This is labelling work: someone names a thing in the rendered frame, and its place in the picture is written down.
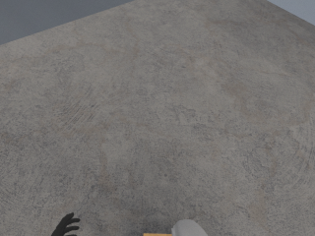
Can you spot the robot left hand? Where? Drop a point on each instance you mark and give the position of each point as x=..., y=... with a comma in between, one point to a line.
x=61, y=228

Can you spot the robot right thigh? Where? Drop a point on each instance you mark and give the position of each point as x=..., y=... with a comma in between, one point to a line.
x=187, y=227

